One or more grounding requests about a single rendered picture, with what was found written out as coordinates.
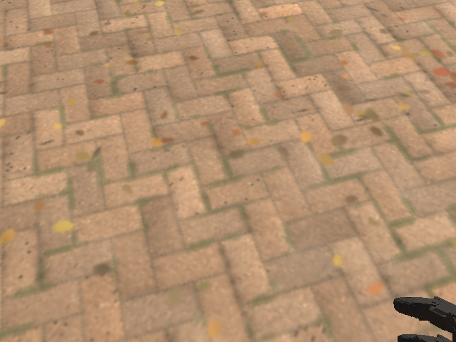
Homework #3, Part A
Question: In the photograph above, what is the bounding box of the right robot hand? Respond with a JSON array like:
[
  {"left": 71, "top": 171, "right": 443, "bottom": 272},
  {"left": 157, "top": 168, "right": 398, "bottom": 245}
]
[{"left": 393, "top": 296, "right": 456, "bottom": 342}]

